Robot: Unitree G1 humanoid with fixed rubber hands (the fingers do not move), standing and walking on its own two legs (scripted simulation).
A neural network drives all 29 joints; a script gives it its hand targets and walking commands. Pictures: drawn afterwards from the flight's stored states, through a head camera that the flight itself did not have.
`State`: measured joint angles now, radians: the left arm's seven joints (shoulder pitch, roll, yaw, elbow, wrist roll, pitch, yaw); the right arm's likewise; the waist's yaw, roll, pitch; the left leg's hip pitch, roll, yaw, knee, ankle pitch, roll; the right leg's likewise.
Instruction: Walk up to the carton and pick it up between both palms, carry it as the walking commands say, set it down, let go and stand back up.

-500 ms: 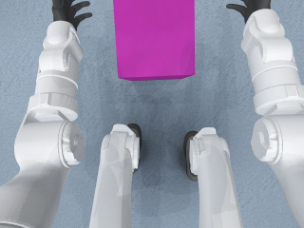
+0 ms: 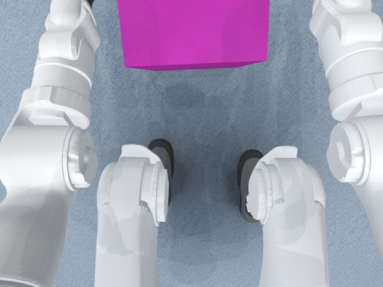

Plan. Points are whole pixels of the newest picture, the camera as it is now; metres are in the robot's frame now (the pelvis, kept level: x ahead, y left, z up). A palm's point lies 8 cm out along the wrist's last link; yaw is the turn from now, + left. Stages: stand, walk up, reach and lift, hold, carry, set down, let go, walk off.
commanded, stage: reach and lift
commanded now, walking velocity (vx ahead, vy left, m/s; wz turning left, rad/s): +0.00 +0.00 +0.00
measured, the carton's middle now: (193, 5) +0.55 +0.04 -0.26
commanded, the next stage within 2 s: none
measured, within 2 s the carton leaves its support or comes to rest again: leaves its support in 1.68 s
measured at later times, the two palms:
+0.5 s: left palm out of the picture +0.54 +0.21 -0.19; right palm out of the picture +0.56 -0.15 -0.18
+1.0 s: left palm out of the picture +0.54 +0.19 -0.19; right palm out of the picture +0.56 -0.11 -0.19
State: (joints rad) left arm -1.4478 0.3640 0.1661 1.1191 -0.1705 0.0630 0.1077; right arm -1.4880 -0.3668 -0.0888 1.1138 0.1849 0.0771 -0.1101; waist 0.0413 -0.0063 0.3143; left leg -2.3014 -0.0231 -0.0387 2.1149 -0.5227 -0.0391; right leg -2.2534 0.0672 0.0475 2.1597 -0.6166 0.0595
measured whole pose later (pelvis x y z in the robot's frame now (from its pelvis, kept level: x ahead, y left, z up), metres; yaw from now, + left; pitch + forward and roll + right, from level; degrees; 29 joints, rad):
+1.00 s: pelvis -0.01 +0.00 -0.01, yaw +0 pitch +36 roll +0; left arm -1.55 0.33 0.13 1.20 -0.18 0.04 0.13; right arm -1.58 -0.28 -0.07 1.15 0.12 0.07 -0.13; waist 0.04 0.00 0.43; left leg -2.26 -0.02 -0.02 2.15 -0.53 -0.03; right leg -2.22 0.06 0.05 2.20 -0.62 0.06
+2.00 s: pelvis +0.00 +0.00 +0.00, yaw +0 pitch +41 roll +0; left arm -1.38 0.21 0.34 0.89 0.04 0.29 0.12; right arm -1.44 -0.15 -0.33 0.91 -0.08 0.27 -0.14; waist 0.04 -0.04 0.21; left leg -2.29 -0.06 -0.06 2.11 -0.53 -0.07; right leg -2.26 0.11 0.06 2.15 -0.60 0.07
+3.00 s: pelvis +0.00 +0.00 +0.09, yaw -1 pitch +44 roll +0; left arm -1.17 0.07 0.47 0.70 0.18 0.40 0.08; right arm -1.23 -0.04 -0.44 0.75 -0.19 0.36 -0.08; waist 0.03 -0.04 -0.03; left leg -2.09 -0.09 -0.09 1.82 -0.49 -0.08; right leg -2.07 0.14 0.09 1.85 -0.55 0.07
